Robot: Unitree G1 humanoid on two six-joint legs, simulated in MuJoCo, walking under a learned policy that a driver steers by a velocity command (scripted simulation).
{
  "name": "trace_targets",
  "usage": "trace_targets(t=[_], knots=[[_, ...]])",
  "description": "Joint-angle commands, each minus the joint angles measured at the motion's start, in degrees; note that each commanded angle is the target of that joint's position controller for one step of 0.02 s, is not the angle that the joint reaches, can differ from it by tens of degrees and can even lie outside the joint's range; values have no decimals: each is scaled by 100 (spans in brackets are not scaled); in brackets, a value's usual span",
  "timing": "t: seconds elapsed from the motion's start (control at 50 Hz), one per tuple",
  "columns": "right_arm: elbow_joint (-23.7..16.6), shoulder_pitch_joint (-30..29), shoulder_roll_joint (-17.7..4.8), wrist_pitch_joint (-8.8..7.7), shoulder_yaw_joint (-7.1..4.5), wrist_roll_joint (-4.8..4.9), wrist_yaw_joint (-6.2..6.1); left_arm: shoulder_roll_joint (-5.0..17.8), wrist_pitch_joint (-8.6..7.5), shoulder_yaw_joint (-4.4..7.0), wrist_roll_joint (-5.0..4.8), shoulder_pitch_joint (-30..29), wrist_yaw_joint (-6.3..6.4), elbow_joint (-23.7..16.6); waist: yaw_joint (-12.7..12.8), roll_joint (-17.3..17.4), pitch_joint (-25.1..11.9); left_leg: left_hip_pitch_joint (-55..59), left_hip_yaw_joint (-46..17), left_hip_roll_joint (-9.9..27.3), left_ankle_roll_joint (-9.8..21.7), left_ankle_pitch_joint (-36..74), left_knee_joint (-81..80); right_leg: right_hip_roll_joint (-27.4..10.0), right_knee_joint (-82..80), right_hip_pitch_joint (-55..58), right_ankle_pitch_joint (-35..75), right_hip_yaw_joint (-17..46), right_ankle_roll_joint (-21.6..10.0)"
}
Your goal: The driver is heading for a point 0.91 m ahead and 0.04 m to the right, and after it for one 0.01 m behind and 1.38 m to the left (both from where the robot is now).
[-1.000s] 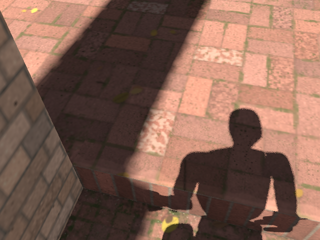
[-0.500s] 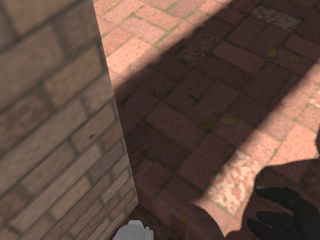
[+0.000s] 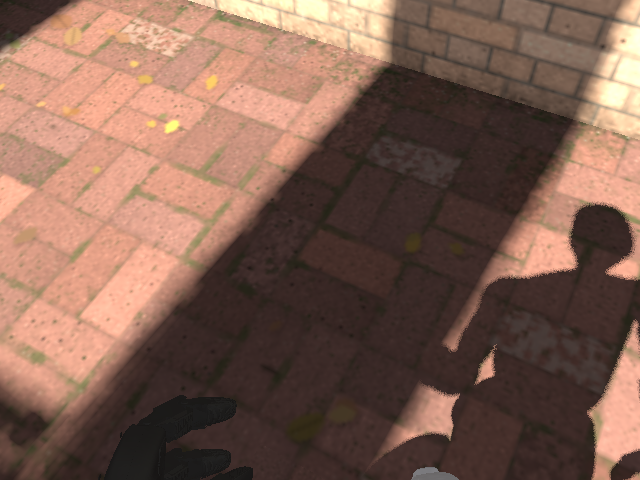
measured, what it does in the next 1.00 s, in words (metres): climbs: left foot, then right foot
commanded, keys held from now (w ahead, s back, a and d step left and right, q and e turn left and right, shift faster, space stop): w+e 0.32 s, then w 0.12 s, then w+q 0.56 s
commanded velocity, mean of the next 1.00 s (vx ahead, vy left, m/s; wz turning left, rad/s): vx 0.46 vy -0.07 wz -0.06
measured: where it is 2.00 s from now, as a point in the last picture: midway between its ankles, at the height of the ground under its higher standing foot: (365, 234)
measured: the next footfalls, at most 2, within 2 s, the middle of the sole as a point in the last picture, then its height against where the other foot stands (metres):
left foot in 0.50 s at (350, 423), level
right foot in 0.90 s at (461, 304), level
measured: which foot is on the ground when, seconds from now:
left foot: up 0.00-0.48, down 0.50-0.90, up 0.92-1.00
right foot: down 0.00-0.52, up 0.54-0.88, down 0.90-1.00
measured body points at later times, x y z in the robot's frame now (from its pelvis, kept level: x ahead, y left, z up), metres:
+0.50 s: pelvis +0.31 -0.06 +0.14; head +0.33 -0.07 +0.59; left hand +0.33 +0.22 +0.02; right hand +0.56 -0.31 +0.11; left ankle +0.43 +0.00 -0.58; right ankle +0.09 -0.12 -0.57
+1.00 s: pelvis +0.60 -0.13 +0.15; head +0.62 -0.15 +0.59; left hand +0.81 +0.09 +0.08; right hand +0.62 -0.41 +0.01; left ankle +0.50 -0.02 -0.51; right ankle +0.66 -0.24 -0.58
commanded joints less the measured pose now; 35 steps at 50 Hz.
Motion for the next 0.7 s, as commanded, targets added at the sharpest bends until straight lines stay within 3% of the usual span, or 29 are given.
trace_targets(t=[0.02,0.04,0.06,0.08,0.1,0.12,0.14,0.16,0.18,0.2,0.22,0.24,0.28,0.3,0.32,0.36,0.4,0.42,0.44,0.46,0.48,0.5,0.52,0.54,0.56,0.58,0.6,0.64,0.7], knots=[[-1610,-1145,322,-157,199,-526,399,1549,-72,747,-145,1805,215,510,613,-2447,-2061,-3926,-964,-1492,502,-1260,5951,-816,-5250,4288,-271,4283,-1843],[-1566,-1189,257,-170,222,-652,483,1326,-197,699,-109,1922,175,778,514,-1268,-1228,-4424,-637,-1137,636,-841,5526,-818,-5174,3800,-1521,4055,-1547],[-1605,-1250,223,-212,236,-586,446,1274,-275,732,-51,1844,244,988,448,-922,-564,-4454,-403,-1097,620,-660,5262,-702,-5158,3134,-1382,3906,-1375],[-1690,-1251,221,-296,256,-628,387,1073,-444,686,-28,1614,263,963,283,-967,-331,-4411,-459,-976,611,-607,5248,-650,-5244,2658,-516,3850,-1300],[-1700,-1334,250,-287,240,-594,322,938,-517,695,10,1479,305,1005,290,-1079,-376,-4457,-346,-1096,519,-712,6046,-614,-5230,2428,347,3808,-1468],[-1850,-1305,263,-278,239,-624,306,787,-561,602,76,1499,330,1172,197,-1421,-594,-4680,-443,-1156,450,-995,6770,-521,-5171,2566,862,3796,-1580],[-1872,-1168,294,-278,273,-543,294,801,-673,591,55,1593,247,1276,11,-1141,-582,-4803,-494,-1075,460,-1160,6170,-564,-5318,2695,1060,3470,-1474],[-1857,-1224,195,-248,278,-538,286,907,-720,656,-24,1627,216,1356,-26,-755,-540,-4605,-458,-1008,420,-1064,5763,-550,-5490,2489,1367,3124,-1361],[-1914,-1291,2,-187,268,-401,241,997,-665,667,63,1551,250,1181,-57,-344,-438,-4110,-305,-867,275,-1183,4304,-563,-6053,2361,1240,2836,-1336],[-1825,-1453,-183,-124,214,-233,216,956,-629,667,85,1626,275,1142,133,-59,-413,-3547,201,-922,163,-812,3498,-391,-6482,2275,1461,2431,-1233],[-1950,-1778,-221,-211,190,-144,186,973,-684,659,144,1894,285,1125,345,-123,-282,-3392,174,-855,42,-476,2981,-539,-6666,2498,2426,2579,-1298],[-2017,-2003,-86,-262,229,-105,199,1051,-727,702,121,2006,256,1167,410,-213,-317,-3262,24,-763,28,-101,2300,-684,-6716,2831,2912,2578,-1318],[-1802,-2057,97,-294,287,-111,314,1076,-761,726,77,2236,201,1238,620,61,-534,-2789,198,-922,116,350,1143,-458,-6508,3512,3517,1860,-1211],[-1788,-2061,244,-289,323,-77,386,1113,-715,760,15,2284,188,1220,594,-100,-651,-2396,366,-1090,172,357,706,-345,-6557,3645,4245,1725,-1070],[-1970,-2548,389,-331,381,-257,651,1331,-832,839,-19,2878,272,1366,891,528,-571,-2980,482,-1058,100,874,855,-1150,-6973,4105,4280,2556,-911],[-2092,-2896,137,-284,320,-321,789,1511,-951,966,5,2953,412,1448,915,230,-388,-4450,63,-903,117,990,412,-1381,-6876,5802,4071,2815,-843],[-2173,-2977,73,-328,291,-321,759,1376,-952,939,118,2917,380,1617,895,-387,-577,-4284,153,-972,241,728,49,-1230,-6501,6349,5192,2295,-801],[-2158,-2960,57,-347,276,-270,737,1289,-942,923,133,2911,367,1678,897,-548,-623,-3809,364,-1131,276,473,-213,-1100,-6339,6185,5765,2033,-687],[-2059,-2688,196,-388,307,-283,682,1254,-976,900,134,2657,340,1681,723,-628,-821,-2776,480,-1335,362,313,-702,-936,-6019,5748,6597,1727,-520],[-1856,-2281,157,-400,253,-320,590,1217,-999,828,159,2840,299,1820,678,-714,-1100,-1599,752,-1676,482,404,-886,-799,-5578,5407,7439,1525,-349],[-1674,-1594,40,-419,160,-310,496,1311,-1028,834,125,2733,271,1833,340,-935,-1343,-420,657,-1601,664,630,-1107,-774,-4924,4898,7808,1439,-200],[-1470,-473,-424,-460,18,-312,342,1292,-1109,805,125,2234,264,1607,-361,-1038,-1733,1074,-186,-893,1017,593,-1135,-686,-3759,3954,7179,1389,-22],[-1393,306,-983,-502,-114,-483,235,913,-1175,691,44,2377,283,1367,-523,40,-2514,2475,-2144,725,1712,376,-1227,-117,-1703,2640,3440,596,94],[-1215,171,-956,-488,-110,-342,275,1101,-1128,710,130,2689,312,1400,-197,806,-2525,2457,-4326,1312,2413,718,-2042,447,-372,1632,618,142,199],[-1225,-229,-512,-474,-45,-151,312,1302,-1150,730,310,2177,299,1325,-65,76,-1735,1788,-3893,891,2308,319,-2312,-22,-264,1130,1252,298,47],[-1234,-454,-229,-500,28,-128,314,1288,-1189,679,305,1485,245,1141,-120,-231,-1285,1326,-3071,625,2220,505,-2378,-224,-300,846,1590,247,25],[-1179,-431,-114,-525,59,-159,319,1231,-1223,631,302,1123,203,991,-85,-325,-1051,1009,-2620,374,2108,877,-2519,-352,-472,713,1629,177,23],[-836,-105,-41,-568,84,-154,292,1033,-1154,527,313,1161,154,845,144,-388,-897,588,-2196,111,2019,1991,-2597,-496,-873,771,1451,197,149],[-607,43,-188,-559,48,-130,243,874,-1017,394,321,1067,103,689,356,-234,-796,152,-1661,-175,1778,2885,-2610,-658,-2061,883,1243,36,300]])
